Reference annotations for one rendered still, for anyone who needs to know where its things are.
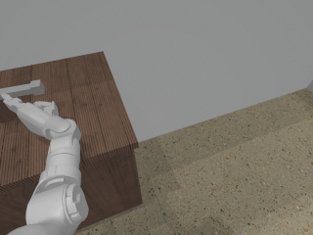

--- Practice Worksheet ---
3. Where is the robot left upper arm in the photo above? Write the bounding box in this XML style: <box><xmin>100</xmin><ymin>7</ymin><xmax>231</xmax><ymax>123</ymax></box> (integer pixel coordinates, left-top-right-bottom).
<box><xmin>7</xmin><ymin>183</ymin><xmax>89</xmax><ymax>235</ymax></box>

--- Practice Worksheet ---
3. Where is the counter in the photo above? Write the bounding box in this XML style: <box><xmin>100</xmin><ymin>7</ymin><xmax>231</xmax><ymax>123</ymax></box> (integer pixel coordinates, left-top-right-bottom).
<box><xmin>0</xmin><ymin>51</ymin><xmax>143</xmax><ymax>235</ymax></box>

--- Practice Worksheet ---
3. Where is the tap lever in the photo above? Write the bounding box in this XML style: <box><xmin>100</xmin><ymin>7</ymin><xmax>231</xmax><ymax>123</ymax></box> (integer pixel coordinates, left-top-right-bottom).
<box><xmin>0</xmin><ymin>79</ymin><xmax>45</xmax><ymax>100</ymax></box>

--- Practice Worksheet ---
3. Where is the robot left hand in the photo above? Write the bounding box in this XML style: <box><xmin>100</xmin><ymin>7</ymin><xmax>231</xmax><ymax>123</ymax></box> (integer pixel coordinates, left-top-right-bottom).
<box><xmin>0</xmin><ymin>93</ymin><xmax>59</xmax><ymax>137</ymax></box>

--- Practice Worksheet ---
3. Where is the robot left forearm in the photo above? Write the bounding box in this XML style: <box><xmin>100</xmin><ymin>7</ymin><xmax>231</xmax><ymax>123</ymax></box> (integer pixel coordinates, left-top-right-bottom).
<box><xmin>25</xmin><ymin>116</ymin><xmax>81</xmax><ymax>225</ymax></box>

